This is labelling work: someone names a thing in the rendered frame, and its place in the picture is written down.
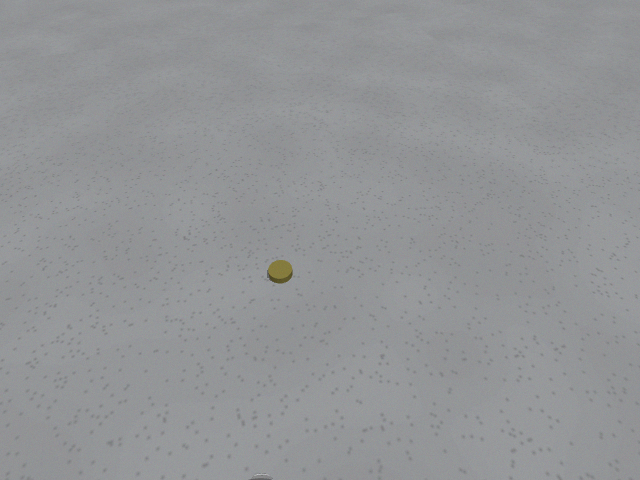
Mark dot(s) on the tin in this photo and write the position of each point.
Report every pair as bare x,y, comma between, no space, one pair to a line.
280,271

